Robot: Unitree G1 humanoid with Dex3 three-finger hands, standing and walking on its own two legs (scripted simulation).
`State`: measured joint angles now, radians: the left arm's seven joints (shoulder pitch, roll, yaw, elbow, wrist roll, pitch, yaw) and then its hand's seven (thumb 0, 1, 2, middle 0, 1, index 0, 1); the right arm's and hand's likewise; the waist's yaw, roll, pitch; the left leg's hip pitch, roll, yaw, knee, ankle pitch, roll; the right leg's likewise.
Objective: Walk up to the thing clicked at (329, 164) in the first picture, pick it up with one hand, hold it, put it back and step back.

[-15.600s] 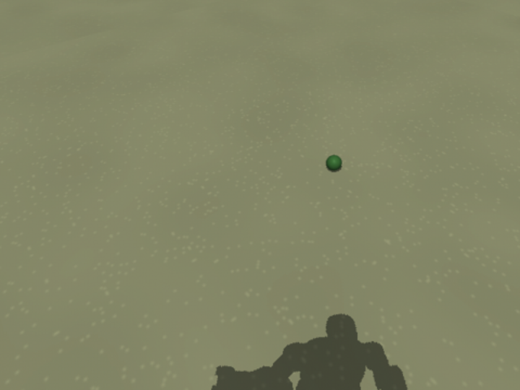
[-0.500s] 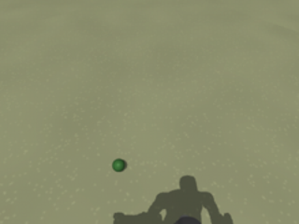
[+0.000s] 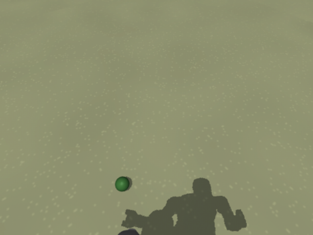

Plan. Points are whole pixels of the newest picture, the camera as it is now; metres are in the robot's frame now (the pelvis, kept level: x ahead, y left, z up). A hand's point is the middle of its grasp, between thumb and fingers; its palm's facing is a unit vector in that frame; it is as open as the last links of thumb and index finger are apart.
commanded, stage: walk up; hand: left
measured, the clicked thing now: (122, 183) +0.50 +0.24 -0.70
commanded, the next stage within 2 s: none
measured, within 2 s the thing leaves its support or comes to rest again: neither
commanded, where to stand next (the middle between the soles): +0.11 +0.01 m, yaw +0 degrees
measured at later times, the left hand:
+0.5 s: hand out of the picture +0.08 +0.26 -0.12, palm faces +0.00 -0.93 -0.36, open 7.4 cm
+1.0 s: hand out of the picture +0.07 +0.26 -0.13, palm faces -0.01 -0.95 -0.32, open 7.4 cm
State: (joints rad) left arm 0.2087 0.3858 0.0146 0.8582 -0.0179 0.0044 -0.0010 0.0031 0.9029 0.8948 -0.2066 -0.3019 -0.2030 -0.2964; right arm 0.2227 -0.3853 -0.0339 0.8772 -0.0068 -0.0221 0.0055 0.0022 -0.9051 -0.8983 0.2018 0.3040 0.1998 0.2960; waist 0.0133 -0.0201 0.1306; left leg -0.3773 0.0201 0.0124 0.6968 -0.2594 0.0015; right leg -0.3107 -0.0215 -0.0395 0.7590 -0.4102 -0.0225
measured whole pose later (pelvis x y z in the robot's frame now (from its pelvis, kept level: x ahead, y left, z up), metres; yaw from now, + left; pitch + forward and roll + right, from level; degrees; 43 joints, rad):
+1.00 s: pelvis +0.01 +0.01 +0.03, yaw +1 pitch -2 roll -1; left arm 0.11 0.36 0.01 1.15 0.00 0.00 -0.01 0.00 0.91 0.89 -0.20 -0.30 -0.20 -0.30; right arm 0.08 -0.35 0.00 1.15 0.00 -0.01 0.02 0.00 -0.90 -0.90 0.20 0.30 0.20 0.30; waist -0.01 -0.01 0.06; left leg -0.22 0.02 0.00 0.34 -0.09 0.00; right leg -0.10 -0.02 -0.03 0.33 -0.20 0.02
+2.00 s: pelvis -0.03 -0.02 +0.02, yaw -1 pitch -4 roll +0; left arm 0.18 0.36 0.04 0.96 0.02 -0.03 -0.01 0.00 0.91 0.89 -0.20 -0.30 -0.20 -0.30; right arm 0.27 -0.43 -0.05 0.96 0.00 0.02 0.00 0.00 -0.90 -0.90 0.20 0.30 0.20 0.30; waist -0.02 0.05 0.09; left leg -0.30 0.00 -0.11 0.84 -0.49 0.00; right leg -0.19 0.00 -0.01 0.52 -0.27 -0.01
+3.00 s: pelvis -0.04 +0.00 +0.03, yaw +3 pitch -2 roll +0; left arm 0.13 0.38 0.02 1.09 0.01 -0.01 0.00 0.00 0.90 0.89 -0.21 -0.30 -0.20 -0.30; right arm 0.10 -0.35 -0.02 1.08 -0.01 0.02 0.03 0.00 -0.90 -0.90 0.20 0.30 0.20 0.30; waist 0.01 0.00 0.07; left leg -0.23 -0.01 -0.05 0.46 -0.19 -0.01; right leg -0.19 -0.05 -0.05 0.46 -0.23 0.03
